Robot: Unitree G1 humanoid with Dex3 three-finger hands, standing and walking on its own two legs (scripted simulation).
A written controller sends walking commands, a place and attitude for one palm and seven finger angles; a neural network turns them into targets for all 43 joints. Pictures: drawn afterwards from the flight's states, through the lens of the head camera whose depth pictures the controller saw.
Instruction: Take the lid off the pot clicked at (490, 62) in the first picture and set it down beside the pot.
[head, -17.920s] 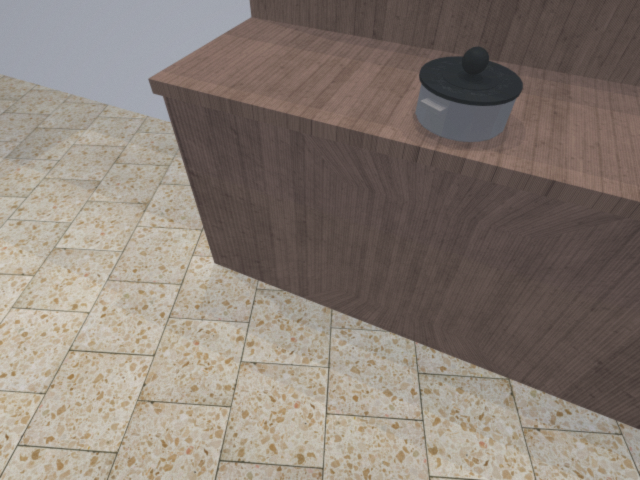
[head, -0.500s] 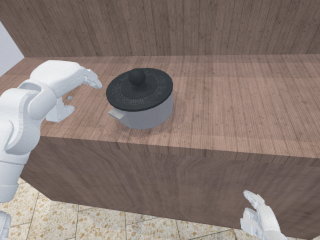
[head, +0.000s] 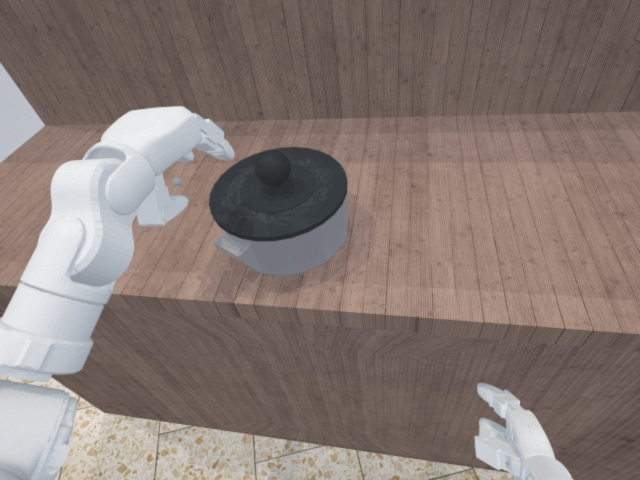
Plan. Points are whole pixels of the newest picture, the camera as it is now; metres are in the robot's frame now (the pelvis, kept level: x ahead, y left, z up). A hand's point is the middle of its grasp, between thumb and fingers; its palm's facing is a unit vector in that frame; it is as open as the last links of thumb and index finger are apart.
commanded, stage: move the open hand above the knob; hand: left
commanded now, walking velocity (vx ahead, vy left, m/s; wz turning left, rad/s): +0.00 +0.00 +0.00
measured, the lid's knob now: (272, 168) +0.49 +0.11 +0.15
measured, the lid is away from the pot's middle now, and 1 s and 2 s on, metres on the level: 0.00 0.00 0.00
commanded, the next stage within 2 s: none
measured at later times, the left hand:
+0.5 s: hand (235, 118) +0.43 +0.12 +0.27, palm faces +0.01 +0.00 -1.00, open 10.0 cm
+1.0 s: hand (274, 136) +0.46 +0.09 +0.22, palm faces -0.19 +0.02 -0.98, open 10.1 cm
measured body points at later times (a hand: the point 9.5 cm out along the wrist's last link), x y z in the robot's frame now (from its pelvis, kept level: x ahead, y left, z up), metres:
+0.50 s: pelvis +0.00 +0.00 +0.00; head +0.00 -0.06 +0.45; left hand +0.42 +0.11 +0.32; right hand +0.19 -0.23 -0.11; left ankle +0.03 +0.11 -0.74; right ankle +0.00 -0.13 -0.74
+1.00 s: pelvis +0.02 -0.01 +0.00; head +0.02 -0.07 +0.45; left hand +0.46 +0.08 +0.28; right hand +0.15 -0.27 -0.13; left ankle +0.04 +0.11 -0.74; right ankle +0.00 -0.13 -0.74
